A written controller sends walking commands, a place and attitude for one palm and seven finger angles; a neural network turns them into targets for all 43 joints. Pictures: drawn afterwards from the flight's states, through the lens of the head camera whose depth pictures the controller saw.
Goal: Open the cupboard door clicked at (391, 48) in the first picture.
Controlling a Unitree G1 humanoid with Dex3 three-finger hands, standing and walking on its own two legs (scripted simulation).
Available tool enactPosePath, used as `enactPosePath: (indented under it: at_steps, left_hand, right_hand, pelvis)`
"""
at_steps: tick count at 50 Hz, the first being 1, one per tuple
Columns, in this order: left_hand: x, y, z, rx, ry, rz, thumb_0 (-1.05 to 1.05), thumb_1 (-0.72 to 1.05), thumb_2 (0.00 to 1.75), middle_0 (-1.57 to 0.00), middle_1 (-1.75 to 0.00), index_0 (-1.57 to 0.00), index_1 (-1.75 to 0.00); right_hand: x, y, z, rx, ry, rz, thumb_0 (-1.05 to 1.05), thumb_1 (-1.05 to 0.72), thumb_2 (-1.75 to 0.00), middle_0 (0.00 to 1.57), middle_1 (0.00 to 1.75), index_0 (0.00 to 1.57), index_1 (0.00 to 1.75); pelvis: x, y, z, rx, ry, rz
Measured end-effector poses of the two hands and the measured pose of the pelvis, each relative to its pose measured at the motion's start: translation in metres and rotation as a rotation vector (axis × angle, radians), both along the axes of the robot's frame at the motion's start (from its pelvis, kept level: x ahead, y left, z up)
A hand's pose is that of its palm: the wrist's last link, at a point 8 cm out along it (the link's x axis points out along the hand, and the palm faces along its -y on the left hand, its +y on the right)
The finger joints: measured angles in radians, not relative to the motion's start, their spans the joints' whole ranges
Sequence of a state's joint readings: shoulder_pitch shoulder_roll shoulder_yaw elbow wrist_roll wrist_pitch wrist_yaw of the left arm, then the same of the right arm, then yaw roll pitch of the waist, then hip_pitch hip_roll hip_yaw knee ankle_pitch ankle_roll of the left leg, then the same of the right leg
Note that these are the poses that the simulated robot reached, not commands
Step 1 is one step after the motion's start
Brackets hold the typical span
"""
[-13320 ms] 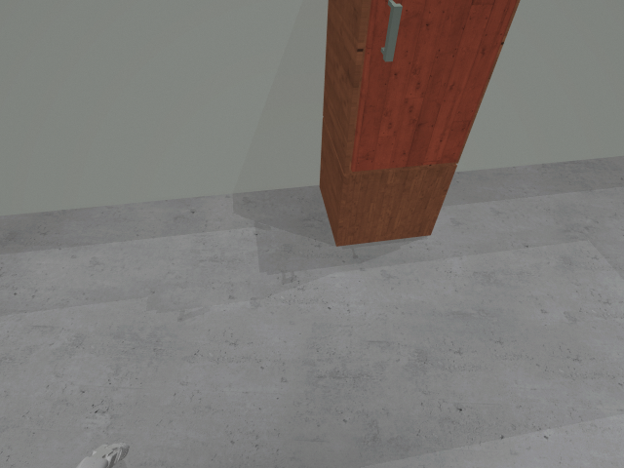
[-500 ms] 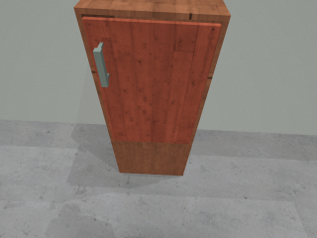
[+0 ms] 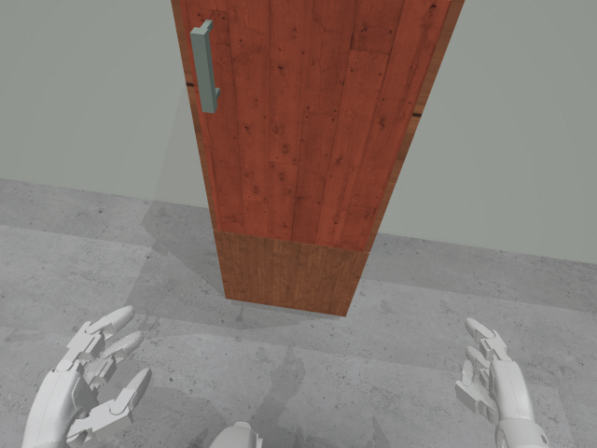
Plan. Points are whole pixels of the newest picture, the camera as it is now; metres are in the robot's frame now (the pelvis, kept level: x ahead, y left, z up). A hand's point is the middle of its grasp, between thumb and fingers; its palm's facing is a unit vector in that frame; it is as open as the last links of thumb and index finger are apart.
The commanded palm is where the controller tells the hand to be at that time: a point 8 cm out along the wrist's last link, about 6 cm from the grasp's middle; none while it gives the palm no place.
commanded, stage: raise the hand with hooked fingers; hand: left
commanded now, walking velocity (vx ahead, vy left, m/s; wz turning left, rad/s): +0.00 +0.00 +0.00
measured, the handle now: (208, 67) +0.63 +0.22 +0.18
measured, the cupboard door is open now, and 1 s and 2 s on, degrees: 0 0 0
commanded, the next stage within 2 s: move the hooked fingers beside the handle in 1.62 s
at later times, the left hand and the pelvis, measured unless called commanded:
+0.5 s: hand (89, 293) +0.24 +0.26 +0.11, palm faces +0.02 -1.00 -0.06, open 12.0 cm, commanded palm +0.22 +0.31 +0.12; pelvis +0.00 +0.02 +0.02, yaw -1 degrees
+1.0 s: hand (29, 224) +0.28 +0.32 +0.17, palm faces +0.02 -1.00 -0.05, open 13.9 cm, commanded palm +0.26 +0.36 +0.19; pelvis +0.01 +0.05 +0.05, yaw +0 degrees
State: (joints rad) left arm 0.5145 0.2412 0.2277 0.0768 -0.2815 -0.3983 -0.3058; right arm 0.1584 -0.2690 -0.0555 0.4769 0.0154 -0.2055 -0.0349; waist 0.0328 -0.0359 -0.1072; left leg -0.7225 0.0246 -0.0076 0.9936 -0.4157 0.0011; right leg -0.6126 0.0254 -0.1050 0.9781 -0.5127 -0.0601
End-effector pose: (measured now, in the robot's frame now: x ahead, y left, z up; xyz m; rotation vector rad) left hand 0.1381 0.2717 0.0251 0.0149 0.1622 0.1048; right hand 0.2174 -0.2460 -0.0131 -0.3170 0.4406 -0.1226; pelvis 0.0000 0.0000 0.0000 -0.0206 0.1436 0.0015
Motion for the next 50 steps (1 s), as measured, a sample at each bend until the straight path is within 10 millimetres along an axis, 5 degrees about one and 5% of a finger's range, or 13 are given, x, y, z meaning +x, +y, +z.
enactPosePath:
  at_steps: [5, 8, 12, 16, 21, 30, 37, 41, 46, 50]
  left_hand:
    - [0.002, 0.009, 0.047, 0.076, -0.273, 0.036, 0.01, 0.42, 0.69, -0.23, -0.61, -0.23, -0.61]
    - [0.031, -0.003, 0.061, 0.083, -0.325, -0.103, 0.01, 0.35, 0.66, -0.23, -0.66, -0.23, -0.65]
    - [0.073, -0.009, 0.057, 0.062, -0.15, -0.268, 0.0, 0.26, 0.62, -0.24, -0.72, -0.24, -0.71]
    - [0.09, 0.01, 0.062, 0.008, -0.062, -0.194, 0.0, 0.16, 0.58, -0.26, -0.78, -0.26, -0.77]
    - [0.085, 0.039, 0.09, 0.037, -0.188, -0.05, 0.0, 0.05, 0.53, -0.26, -0.85, -0.26, -0.85]
    - [0.095, 0.046, 0.082, 0.017, -0.133, -0.161, 0.0, -0.16, 0.44, -0.28, -0.99, -0.27, -0.98]
    - [0.11, 0.072, 0.129, 0.053, -0.287, -0.099, -0.01, -0.33, 0.37, -0.29, -1.09, -0.29, -1.09]
    - [0.116, 0.087, 0.138, 0.037, -0.245, -0.089, -0.01, -0.41, 0.34, -0.3, -1.14, -0.29, -1.14]
    - [0.12, 0.095, 0.135, 0.023, -0.145, -0.1, -0.01, -0.46, 0.31, -0.3, -1.18, -0.3, -1.18]
    - [0.121, 0.099, 0.151, 0.04, -0.203, -0.094, -0.01, -0.49, 0.3, -0.3, -1.19, -0.3, -1.19]
  right_hand:
    - [-0.01, 0.013, -0.027, 0.019, 0.053, 0.043, 0.01, -0.91, -0.9, 0.2, 0.3, 0.2, 0.3]
    - [-0.029, 0.022, -0.045, 0.061, 0.11, 0.035, 0.01, -0.9, -0.9, 0.2, 0.3, 0.2, 0.3]
    - [-0.064, 0.027, -0.056, 0.121, 0.188, -0.034, 0.01, -0.9, -0.9, 0.2, 0.3, 0.21, 0.3]
    - [-0.096, 0.022, -0.053, 0.138, 0.241, -0.12, 0.01, -0.9, -0.9, 0.2, 0.3, 0.21, 0.3]
    - [-0.115, 0.011, -0.046, 0.096, 0.283, -0.161, 0.01, -0.9, -0.9, 0.2, 0.3, 0.2, 0.3]
    - [-0.086, 0.016, -0.022, 0.018, 0.208, -0.137, 0.01, -0.9, -0.9, 0.2, 0.3, 0.2, 0.3]
    - [-0.045, 0.052, 0.004, 0.05, 0.078, -0.054, 0.01, -0.9, -0.9, 0.2, 0.3, 0.2, 0.3]
    - [-0.03, 0.072, 0.01, 0.082, 0.056, -0.007, 0.01, -0.9, -0.9, 0.2, 0.3, 0.2, 0.3]
    - [-0.024, 0.086, 0.01, 0.096, 0.069, 0.026, 0.01, -0.9, -0.9, 0.2, 0.3, 0.21, 0.3]
    - [-0.029, 0.087, 0.01, 0.087, 0.096, 0.036, 0.01, -0.9, -0.9, 0.2, 0.3, 0.21, 0.3]
  pelvis:
    - [-0.008, -0.004, -0.007, -0.032, -0.009, 0.032]
    - [-0.013, -0.004, -0.007, -0.038, -0.015, 0.033]
    - [-0.015, -0.003, 0.002, -0.024, -0.022, 0.01]
    - [-0.008, 0.003, 0.013, -0.008, -0.028, -0.022]
    - [0.0, 0.013, 0.021, -0.007, -0.031, -0.032]
    - [0.002, 0.035, 0.028, -0.021, -0.054, -0.014]
    - [0.007, 0.044, 0.036, -0.024, -0.092, -0.008]
    - [0.007, 0.048, 0.039, -0.026, -0.108, 0.001]
    - [0.006, 0.051, 0.043, -0.024, -0.119, 0.005]
    - [0.007, 0.051, 0.046, -0.023, -0.132, 0.005]
